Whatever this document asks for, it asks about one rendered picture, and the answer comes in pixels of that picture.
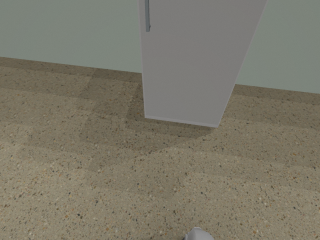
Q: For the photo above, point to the robot right thigh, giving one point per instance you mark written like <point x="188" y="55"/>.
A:
<point x="198" y="235"/>

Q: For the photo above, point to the fridge door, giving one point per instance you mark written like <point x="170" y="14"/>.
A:
<point x="192" y="55"/>

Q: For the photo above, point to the right robot shin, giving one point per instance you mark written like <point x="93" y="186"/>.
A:
<point x="196" y="228"/>

